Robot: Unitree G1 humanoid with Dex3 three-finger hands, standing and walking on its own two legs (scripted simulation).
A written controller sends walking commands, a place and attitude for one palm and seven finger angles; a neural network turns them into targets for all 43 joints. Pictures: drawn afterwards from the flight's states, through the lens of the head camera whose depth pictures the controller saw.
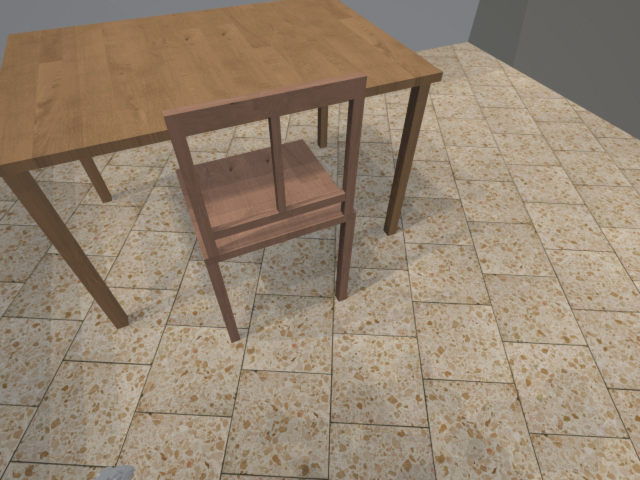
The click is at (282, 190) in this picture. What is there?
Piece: chair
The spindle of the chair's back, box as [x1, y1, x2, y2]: [268, 115, 285, 212]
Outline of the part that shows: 278,115 269,117 268,122 276,205 278,211 280,212 285,210 285,199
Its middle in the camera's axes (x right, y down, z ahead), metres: -0.10 -0.17 +0.91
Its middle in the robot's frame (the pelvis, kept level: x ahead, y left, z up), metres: +0.78 +0.14 -0.08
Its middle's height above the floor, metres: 0.68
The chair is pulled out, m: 0.00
